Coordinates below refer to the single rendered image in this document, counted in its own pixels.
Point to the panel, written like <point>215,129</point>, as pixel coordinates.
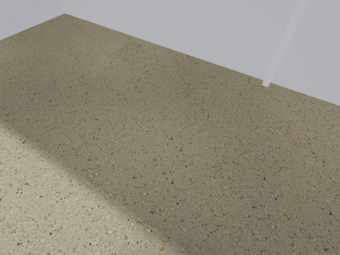
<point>300,7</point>

